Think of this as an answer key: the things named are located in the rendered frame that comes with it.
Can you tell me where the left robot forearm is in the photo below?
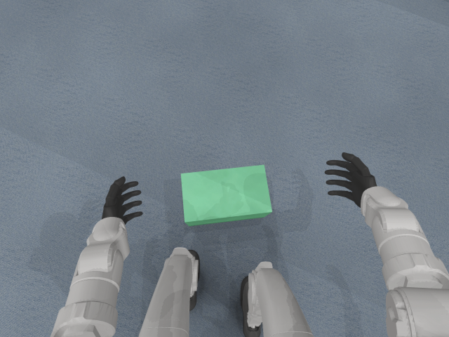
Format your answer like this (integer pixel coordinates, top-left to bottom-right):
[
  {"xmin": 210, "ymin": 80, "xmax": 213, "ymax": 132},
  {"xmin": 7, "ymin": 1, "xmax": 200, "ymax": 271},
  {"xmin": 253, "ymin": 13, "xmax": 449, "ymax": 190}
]
[{"xmin": 51, "ymin": 217, "xmax": 130, "ymax": 337}]

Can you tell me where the right robot hand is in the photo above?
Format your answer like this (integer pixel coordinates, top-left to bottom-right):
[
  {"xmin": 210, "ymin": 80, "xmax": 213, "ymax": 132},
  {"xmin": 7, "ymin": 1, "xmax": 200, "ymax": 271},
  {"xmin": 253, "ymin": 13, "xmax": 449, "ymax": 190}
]
[{"xmin": 325, "ymin": 152, "xmax": 377, "ymax": 207}]

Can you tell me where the right robot foot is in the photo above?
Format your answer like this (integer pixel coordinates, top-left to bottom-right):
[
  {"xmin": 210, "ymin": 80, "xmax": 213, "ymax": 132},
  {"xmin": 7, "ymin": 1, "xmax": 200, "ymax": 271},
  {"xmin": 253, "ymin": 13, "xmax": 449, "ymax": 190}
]
[{"xmin": 241, "ymin": 276, "xmax": 261, "ymax": 337}]

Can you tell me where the left robot hand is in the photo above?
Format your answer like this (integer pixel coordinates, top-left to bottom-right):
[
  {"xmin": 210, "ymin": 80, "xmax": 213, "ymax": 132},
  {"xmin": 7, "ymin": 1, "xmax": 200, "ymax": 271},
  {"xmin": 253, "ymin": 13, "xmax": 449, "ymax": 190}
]
[{"xmin": 102, "ymin": 176, "xmax": 143, "ymax": 224}]

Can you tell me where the robot left thigh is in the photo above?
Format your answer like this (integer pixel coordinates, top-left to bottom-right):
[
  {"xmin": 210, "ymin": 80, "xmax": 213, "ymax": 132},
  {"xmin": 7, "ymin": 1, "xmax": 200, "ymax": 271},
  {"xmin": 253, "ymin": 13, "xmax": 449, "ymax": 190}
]
[{"xmin": 138, "ymin": 255, "xmax": 199, "ymax": 337}]

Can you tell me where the carton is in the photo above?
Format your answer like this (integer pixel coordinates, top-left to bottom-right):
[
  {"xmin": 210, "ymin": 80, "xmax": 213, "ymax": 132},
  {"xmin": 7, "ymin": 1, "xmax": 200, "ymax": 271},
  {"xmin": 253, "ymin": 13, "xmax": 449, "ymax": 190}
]
[{"xmin": 181, "ymin": 165, "xmax": 272, "ymax": 226}]

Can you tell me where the robot right upper arm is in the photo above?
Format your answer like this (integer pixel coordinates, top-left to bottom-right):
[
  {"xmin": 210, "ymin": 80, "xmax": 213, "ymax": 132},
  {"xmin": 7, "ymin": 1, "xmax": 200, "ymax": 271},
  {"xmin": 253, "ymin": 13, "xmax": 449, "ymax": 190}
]
[{"xmin": 386, "ymin": 286, "xmax": 449, "ymax": 337}]

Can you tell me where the right robot forearm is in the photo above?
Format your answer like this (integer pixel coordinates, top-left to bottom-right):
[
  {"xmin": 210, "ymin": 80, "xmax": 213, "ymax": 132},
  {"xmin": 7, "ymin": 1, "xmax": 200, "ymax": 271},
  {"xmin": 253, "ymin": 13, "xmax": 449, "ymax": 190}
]
[{"xmin": 361, "ymin": 186, "xmax": 449, "ymax": 291}]

